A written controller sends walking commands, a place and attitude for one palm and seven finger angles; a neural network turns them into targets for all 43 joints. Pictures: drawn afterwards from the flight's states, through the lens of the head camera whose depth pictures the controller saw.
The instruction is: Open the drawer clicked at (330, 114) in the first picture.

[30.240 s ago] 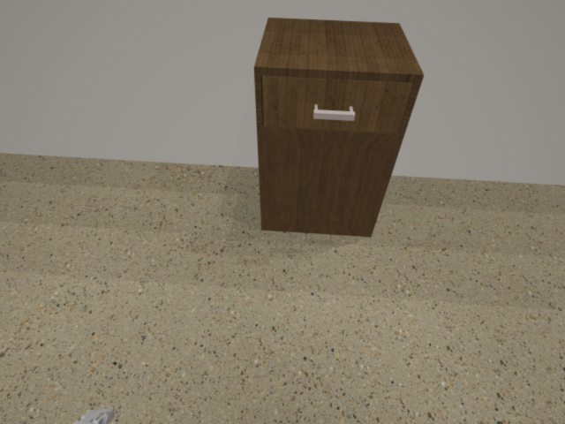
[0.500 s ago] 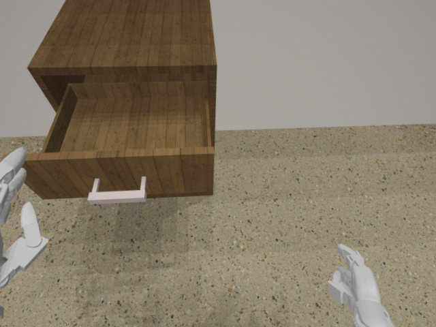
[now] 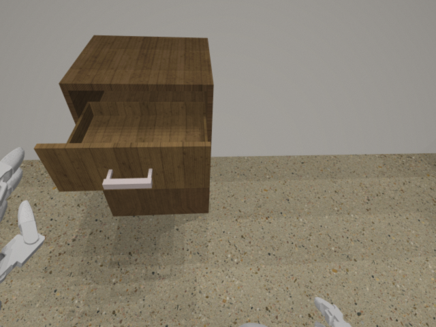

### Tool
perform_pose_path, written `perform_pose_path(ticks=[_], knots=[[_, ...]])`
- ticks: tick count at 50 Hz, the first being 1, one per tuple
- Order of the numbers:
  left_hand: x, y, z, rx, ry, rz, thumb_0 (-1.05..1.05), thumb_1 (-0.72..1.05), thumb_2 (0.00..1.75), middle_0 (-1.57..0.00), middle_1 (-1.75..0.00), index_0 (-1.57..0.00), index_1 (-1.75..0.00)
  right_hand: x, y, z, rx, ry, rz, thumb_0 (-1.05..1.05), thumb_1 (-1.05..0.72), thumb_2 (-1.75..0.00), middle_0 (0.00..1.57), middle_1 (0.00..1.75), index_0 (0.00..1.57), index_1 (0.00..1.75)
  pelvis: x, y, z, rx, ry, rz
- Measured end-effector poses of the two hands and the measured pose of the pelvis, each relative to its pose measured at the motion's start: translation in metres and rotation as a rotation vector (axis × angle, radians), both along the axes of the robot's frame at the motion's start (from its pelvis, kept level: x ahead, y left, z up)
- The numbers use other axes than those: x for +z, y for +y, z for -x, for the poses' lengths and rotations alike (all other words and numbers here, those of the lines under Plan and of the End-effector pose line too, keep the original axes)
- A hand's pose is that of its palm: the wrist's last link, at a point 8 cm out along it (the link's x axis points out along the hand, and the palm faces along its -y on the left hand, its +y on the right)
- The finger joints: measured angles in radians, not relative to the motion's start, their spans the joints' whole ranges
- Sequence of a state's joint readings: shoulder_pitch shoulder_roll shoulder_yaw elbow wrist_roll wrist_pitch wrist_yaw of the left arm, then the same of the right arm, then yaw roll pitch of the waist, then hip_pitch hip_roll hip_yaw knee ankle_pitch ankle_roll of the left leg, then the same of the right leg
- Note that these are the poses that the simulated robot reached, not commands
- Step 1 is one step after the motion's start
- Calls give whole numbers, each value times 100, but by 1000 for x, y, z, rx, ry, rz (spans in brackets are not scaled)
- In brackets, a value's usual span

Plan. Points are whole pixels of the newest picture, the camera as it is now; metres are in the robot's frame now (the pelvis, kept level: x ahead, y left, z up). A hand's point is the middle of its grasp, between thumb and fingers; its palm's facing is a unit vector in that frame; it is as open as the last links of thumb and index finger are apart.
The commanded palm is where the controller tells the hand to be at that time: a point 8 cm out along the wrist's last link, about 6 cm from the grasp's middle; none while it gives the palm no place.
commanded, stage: stop stepping back and stand still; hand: left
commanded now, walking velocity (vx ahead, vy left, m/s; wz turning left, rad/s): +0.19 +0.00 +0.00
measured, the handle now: (129, 178) +0.54 +0.25 -0.10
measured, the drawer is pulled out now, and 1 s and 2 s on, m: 0.29 0.29 0.29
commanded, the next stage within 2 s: let the arm hang, fingers relaxed in 0.36 s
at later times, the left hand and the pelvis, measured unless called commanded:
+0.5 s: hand (67, 257) +0.18 +0.20 +0.15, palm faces +0.28 -0.84 -0.47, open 7.4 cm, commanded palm none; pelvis -0.02 -0.02 +0.01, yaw +1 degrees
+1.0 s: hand out of the picture -0.05 +0.16 -0.16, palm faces +0.09 -0.97 -0.21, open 7.3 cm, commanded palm none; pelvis -0.01 -0.02 +0.02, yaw +3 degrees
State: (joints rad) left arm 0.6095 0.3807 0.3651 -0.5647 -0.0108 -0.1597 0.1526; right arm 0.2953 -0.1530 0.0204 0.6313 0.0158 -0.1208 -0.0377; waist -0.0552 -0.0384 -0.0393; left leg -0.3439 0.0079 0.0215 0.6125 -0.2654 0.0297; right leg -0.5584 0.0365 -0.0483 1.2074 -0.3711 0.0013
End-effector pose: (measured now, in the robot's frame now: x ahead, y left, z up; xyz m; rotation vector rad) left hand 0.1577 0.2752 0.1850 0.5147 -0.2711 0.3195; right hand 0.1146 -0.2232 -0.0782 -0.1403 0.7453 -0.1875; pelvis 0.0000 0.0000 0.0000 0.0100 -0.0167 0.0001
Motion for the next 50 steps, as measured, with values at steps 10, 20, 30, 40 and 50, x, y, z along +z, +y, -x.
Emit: perform_pose_path(ticks=[10,20,30,40,50], knots=[[20,-35,24,-16,-34,-62,2,89,90,-21,-30,-21,-31,-18,-41,19,21,116,3,1,-91,-90,21,30,20,30,2,-30,20,20,-2,38],[2,-41,22,-22,70,26,2,89,90,-21,-30,-21,-30,30,-74,-9,-18,-9,114,1,-91,-90,20,30,19,30,16,-33,16,-3,26,-3],[-155,-21,3,103,664,213,1,90,90,-20,-30,-20,-30,-9,-48,-30,153,74,53,1,-91,-90,20,30,19,30,4,-24,27,65,39,-13],[-316,-81,156,253,1430,566,0,96,90,-21,-30,-20,-30,-50,-32,58,96,463,-16,1,-91,-90,21,30,20,30,1,-35,21,68,-2,20],[-313,-64,218,377,1645,597,1,93,90,-20,-30,-20,-30,-41,-37,123,11,683,28,0,-92,-90,20,30,20,30,15,-24,13,56,7,22]])
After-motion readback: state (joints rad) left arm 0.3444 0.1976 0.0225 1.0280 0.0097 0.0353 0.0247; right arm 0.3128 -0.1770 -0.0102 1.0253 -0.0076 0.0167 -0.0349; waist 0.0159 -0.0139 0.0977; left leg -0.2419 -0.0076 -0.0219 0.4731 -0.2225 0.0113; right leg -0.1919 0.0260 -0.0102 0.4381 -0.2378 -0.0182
